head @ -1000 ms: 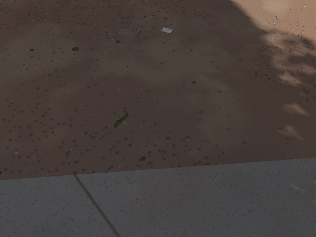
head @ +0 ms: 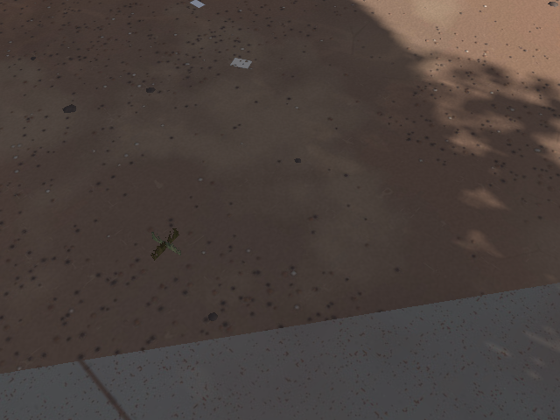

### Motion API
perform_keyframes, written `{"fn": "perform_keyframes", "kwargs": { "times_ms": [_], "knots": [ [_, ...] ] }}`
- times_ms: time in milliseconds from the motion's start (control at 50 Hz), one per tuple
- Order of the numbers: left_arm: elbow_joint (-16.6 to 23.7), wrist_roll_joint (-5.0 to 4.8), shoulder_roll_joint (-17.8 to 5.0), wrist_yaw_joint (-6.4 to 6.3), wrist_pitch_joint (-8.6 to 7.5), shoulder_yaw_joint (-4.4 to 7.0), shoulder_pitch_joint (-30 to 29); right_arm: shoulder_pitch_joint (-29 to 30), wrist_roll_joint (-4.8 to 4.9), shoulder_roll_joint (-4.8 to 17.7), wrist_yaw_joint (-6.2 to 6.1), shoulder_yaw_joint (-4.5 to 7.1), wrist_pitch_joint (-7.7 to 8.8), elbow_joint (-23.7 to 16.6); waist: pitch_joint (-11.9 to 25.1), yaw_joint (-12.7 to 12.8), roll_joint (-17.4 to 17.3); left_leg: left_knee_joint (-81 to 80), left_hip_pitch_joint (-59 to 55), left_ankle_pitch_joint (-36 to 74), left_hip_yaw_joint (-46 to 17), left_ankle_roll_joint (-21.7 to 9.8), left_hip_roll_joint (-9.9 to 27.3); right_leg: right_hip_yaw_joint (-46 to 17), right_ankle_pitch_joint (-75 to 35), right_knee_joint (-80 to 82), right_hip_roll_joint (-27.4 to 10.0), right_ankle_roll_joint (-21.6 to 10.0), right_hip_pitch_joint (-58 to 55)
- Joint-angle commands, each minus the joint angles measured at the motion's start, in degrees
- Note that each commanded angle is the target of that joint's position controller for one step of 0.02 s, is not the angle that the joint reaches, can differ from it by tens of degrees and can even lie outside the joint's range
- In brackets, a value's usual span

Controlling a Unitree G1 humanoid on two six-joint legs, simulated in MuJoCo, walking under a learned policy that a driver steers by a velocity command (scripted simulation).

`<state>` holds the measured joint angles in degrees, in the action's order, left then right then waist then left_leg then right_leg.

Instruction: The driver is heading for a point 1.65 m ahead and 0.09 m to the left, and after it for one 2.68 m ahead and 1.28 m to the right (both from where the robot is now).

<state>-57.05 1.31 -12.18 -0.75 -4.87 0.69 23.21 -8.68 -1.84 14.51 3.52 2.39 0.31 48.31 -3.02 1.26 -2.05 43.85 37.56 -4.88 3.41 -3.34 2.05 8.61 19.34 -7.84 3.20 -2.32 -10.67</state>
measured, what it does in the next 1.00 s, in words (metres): walks ahead: left foot, then right foot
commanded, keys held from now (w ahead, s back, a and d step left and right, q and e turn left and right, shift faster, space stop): w+q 0.26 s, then w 0.14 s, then w+e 0.50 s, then e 0.10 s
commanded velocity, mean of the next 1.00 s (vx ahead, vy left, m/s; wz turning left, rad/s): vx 0.48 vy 0.00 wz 0.02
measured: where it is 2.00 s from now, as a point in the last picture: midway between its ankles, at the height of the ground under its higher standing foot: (276, 315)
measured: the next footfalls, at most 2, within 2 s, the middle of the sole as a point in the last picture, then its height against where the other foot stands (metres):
left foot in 0.10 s outside the picture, level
right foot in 0.68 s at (303, 373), level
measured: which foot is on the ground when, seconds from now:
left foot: up 0.00-0.08, down 0.10-0.70, up 0.72-1.00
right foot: down 0.00-0.12, up 0.14-0.66, down 0.68-1.00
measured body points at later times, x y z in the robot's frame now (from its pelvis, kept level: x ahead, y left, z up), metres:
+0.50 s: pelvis +0.27 +0.05 +0.01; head +0.30 +0.07 +0.46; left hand +0.38 +0.32 -0.11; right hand +0.32 -0.22 -0.11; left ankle +0.18 +0.07 -0.73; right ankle +0.48 -0.08 -0.67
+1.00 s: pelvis +0.57 +0.05 +0.01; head +0.61 +0.04 +0.46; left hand +0.57 +0.33 -0.11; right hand +0.74 -0.19 -0.10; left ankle +0.71 +0.23 -0.67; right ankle +0.53 +0.00 -0.73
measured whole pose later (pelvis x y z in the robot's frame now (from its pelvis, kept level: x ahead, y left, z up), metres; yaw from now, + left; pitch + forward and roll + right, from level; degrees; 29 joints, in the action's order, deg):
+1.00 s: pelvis +0.57 +0.05 +0.01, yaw -2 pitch +1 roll +0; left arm -52.0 -0.1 -15.0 0.5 -2.5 3.2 22.5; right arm -5.2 -2.4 14.8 0.6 0.3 2.3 43.6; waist -3.5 2.5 -1.6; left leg 48.5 37.7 -8.0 -3.7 2.5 5.3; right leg -6.0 11.5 -17.9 8.9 -7.2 6.2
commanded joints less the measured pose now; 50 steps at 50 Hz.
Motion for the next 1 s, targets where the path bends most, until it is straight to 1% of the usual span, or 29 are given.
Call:
{"fn": "perform_keyframes", "kwargs": {
  "times_ms": [20,60,80,100,120,140,160,180,200,220,260,320,360,440,560,580,620,660,680,700,720,740,780,800,820,880,900,940,1000],
  "knots": [
    [1.48,-0.05,-9.33,-0.77,-0.74,1.49,0.38,6.52,0.01,1.88,0.13,-0.24,0.85,-6.14,-4.2,-0.56,7.14,-6.59,-5.33,-1.03,4.99,-3.07,-3.05,0.47,-55.7,-4.51,-16.09,-4.07,5.49],
    [1.68,0.33,-11.21,-1.37,-0.04,1.97,-0.54,-0.75,-0.17,3.88,-0.35,0.63,0.86,-4.28,1.39,-4.25,8.64,-7.04,-13.47,-6.17,6.27,-5.77,-6.42,2.11,-71.43,-17.36,-17.11,-3.54,3.05],
    [2.11,0.52,-12.13,-1.41,0.52,2.29,-0.97,-7.13,-0.22,5.42,-0.57,1.41,1.08,-2.34,5.55,-6.77,8.8,-8.81,-20.98,-7.86,5.55,-7.2,-7.83,2.1,-70.58,-27.17,-17.44,-3.62,4.56],
    [2.73,0.33,-12.52,-1.18,0.79,2.4,-1.48,-14.88,-0.75,7.53,-1.06,2.57,1.46,0.17,9.62,-10.46,6.82,-13.49,-32.99,-7.64,3.0,-9.13,-8.01,2.9,-60.25,-40.56,-16.08,-2.99,11.48],
    [5.03,-0.4,-8.71,-0.35,0.41,1.49,0.11,-19.29,-1.26,13.58,-2.1,4.5,1.27,0.55,14.92,-10.57,-2.58,-16.42,-47.81,-17.34,-16.59,-14.69,5.58,3.48,-30.62,-61.54,-11.0,-1.13,28.33],
    [8.26,-0.84,-6.97,0.58,-0.23,1.54,-0.42,-15.75,0.13,16.32,-1.93,5.18,0.84,-0.81,20.03,-6.77,-10.18,-25.56,-55.72,-15.38,-47.84,-22.06,17.85,-5.03,9.83,-77.86,0.69,0.64,45.64],
    [9.84,-0.14,-10.07,0.81,-0.85,2.13,-7.11,-13.94,1.6,15.08,-2.05,5.13,0.6,-0.31,14.56,-7.81,-1.73,-28.07,-51.5,-14.24,-42.33,-20.34,15.92,-12.57,4.66,-77.95,-3.42,-0.28,50.83],
    [10.69,-0.63,-9.33,1.06,-1.56,1.81,-8.17,-11.07,1.61,12.38,-2.51,4.44,0.71,-0.31,7.49,-5.65,0.92,-29.41,-43.07,-10.86,-35.23,-18.45,14.98,-11.9,-0.26,-73.37,-6.07,-0.51,50.8],
    [10.12,-0.44,-8.82,0.96,-1.66,1.8,-7.63,-8.89,1.38,9.64,-2.69,3.72,0.97,-0.38,2.88,-3.11,4.49,-30.74,-35.45,-5.02,-30.05,-15.91,12.23,-11.53,-1.92,-67.64,-8.1,-0.34,47.89],
    [10.27,0.53,-8.37,0.88,-0.76,1.76,-7.26,-7.18,1.5,8.34,-2.98,3.23,1.4,-0.41,1.08,-1.11,4.52,-31.28,-30.27,-0.23,-26.04,-14.41,9.28,-11.74,-1.91,-64.08,-9.17,0.49,44.69],
    [10.09,1.78,-7.34,1.21,1.51,1.55,-5.23,-6.51,1.77,7.68,-3.03,2.79,2.47,-0.62,1.81,0.7,2.81,-32.29,-25.99,5.37,-21.37,-13.7,6.16,-11.04,-2.11,-60.03,-9.7,2.26,40.78],
    [11.52,1.69,-6.83,1.69,2.94,1.56,-8.39,-9.23,1.89,8.52,-2.93,2.84,3.5,0.39,0.77,0.11,1.29,-34.64,-25.07,7.14,-17.51,-12.37,4.2,-8.91,-7.82,-53.22,-10.42,4.03,43.6],
    [13.19,1.5,-7.1,1.84,3.08,1.71,-13.43,-12.43,1.95,8.13,-2.97,2.61,3.63,1.39,-0.71,-1.9,0.44,-35.72,-27.44,8.71,-17.0,-10.16,3.72,-8.24,-13.34,-47.58,-10.79,4.49,47.48],
    [14.77,0.81,-6.94,2.34,2.9,1.7,-19.01,-16.64,1.92,7.76,-3.25,2.1,3.92,2.82,-0.15,-4.55,-0.79,-34.95,-35.66,15.56,-14.44,-6.19,3.52,-7.04,-20.92,-38.78,-9.69,3.56,50.98],
    [17.53,0.03,-6.11,3.14,2.24,0.78,-27.08,-20.11,0.34,6.66,-4.32,0.9,4.4,5.23,-2.51,-6.79,-1.21,-34.83,-45.15,26.3,-9.92,-5.53,6.6,-4.12,-19.8,-28.11,-6.04,-0.41,50.82],
    [17.68,-0.08,-6.26,3.21,2.07,0.79,-26.69,-19.62,0.06,6.91,-4.63,0.82,4.44,5.51,-2.48,-6.01,-1.28,-33.99,-46.2,30.33,-8.87,-5.23,7.38,-4.01,-18.14,-26.39,-5.01,-1.45,48.92],
    [16.32,-0.21,-7.21,2.81,1.92,1.19,-21.8,-17.32,-0.29,7.95,-5.31,0.77,4.67,5.54,-0.02,-2.89,-2.38,-28.03,-46.98,48.46,-6.11,-3.83,8.04,-2.71,-12.95,-24.43,-1.11,-3.82,40.57],
    [11.9,-0.18,-9.54,1.89,1.44,2.37,-8.28,-16.08,-0.82,9.21,-5.7,0.96,4.33,5.67,6.7,2.86,-3.14,-11.5,-47.43,58.51,-4.36,-2.64,7.96,-2.66,-9.8,-21.69,2.22,-6.23,27.97],
    [9.38,0.61,-10.78,1.32,0.99,3.06,0.76,-14.29,-0.24,9.67,-5.65,0.91,4.33,4.98,10.78,7.59,-1.96,1.38,-39.49,49.57,-2.66,-2.16,6.95,-6.51,-12.35,-18.45,-0.85,-8.59,15.01],
    [8.43,1.67,-16.86,0.55,1.26,4.83,7.68,-15.2,0.95,6.59,-5.28,-0.06,4.95,2.29,17.12,8.26,6.94,23.0,-23.37,22.72,0.95,-0.3,1.12,-26.95,-11.33,-18.97,-15.33,-14.7,-0.18],
    [8.23,0.22,-17.38,1.21,2.07,5.3,4.4,-18.5,1.3,6.19,-4.38,0.3,5.32,1.81,19.9,3.24,15.18,37.92,-4.61,-24.03,-3.05,1.31,-9.53,-53.38,-18.45,-12.22,-24.56,-23.04,-8.79],
    [8.98,-1.54,-15.17,1.88,2.27,5.18,-1.05,-13.93,-0.43,8.15,-4.17,0.3,5.54,0.84,12.73,2.11,6.02,38.35,0.53,-19.11,-9.16,0.03,-4.2,-47.14,-13.18,-10.59,-21.68,-21.29,-2.8],
    [9.87,-0.85,-9.96,1.92,2.4,4.01,-6.09,-8.42,0.07,7.61,-3.5,0.08,6.19,-1.15,2.47,-0.29,-0.13,31.06,-0.7,-13.26,-7.94,0.41,0.05,-35.34,-16.7,-6.57,-17.34,-17.54,12.34],
    [9.35,-0.9,-8.93,1.6,2.15,3.63,-6.13,-7.75,-0.54,7.09,-3.35,0.0,5.33,-1.9,0.62,-1.78,-0.25,27.78,-2.77,-13.13,-7.76,1.26,1.16,-32.03,-20.99,-5.74,-14.87,-16.08,17.13],
    [9.03,-0.97,-8.81,1.41,1.82,3.49,-6.17,-8.75,-1.0,6.01,-3.14,-0.36,4.23,-1.95,0.88,-3.02,0.91,25.18,-5.15,-12.91,-7.25,2.21,1.77,-29.26,-23.16,-4.87,-12.83,-15.03,19.82],
    [8.35,-1.34,-11.43,1.35,0.89,4.28,-3.73,-6.86,-1.26,4.67,-2.85,-0.82,2.46,-3.69,1.4,-3.19,3.06,18.16,-5.3,-10.8,-4.79,4.62,2.14,-25.64,-27.24,-3.54,-10.03,-14.74,22.93],
    [8.3,-1.39,-11.87,1.28,0.92,4.43,-3.0,-4.19,-1.2,4.61,-2.77,-0.91,2.32,-4.83,0.76,-2.68,3.44,14.97,-4.35,-8.59,-4.12,5.36,2.35,-25.12,-26.84,-2.86,-9.21,-14.28,23.58],
    [7.96,-1.44,-11.76,1.15,1.23,4.44,-1.06,1.08,-0.85,4.45,-2.9,-1.03,2.25,-6.85,-0.68,-1.26,3.86,8.1,-3.36,-3.88,-2.81,6.54,1.53,-23.36,-39.4,-4.95,-7.72,-12.02,23.32],
    [7.52,-1.54,-11.85,0.69,2.2,4.65,2.38,5.05,-0.01,3.8,-3.04,-1.54,2.31,-8.46,2.97,1.23,5.61,1.11,-5.74,1.59,-1.98,6.26,-1.44,-21.46,-53.3,-10.95,-5.54,-6.96,19.22]
  ]
}}
Velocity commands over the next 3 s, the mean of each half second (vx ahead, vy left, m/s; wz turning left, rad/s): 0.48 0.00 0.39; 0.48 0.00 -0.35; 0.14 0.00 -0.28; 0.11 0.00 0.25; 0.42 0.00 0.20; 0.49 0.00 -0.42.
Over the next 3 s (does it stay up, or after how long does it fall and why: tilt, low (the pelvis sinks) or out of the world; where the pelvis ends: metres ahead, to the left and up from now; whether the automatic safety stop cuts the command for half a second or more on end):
stays up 1.30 0.12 -0.01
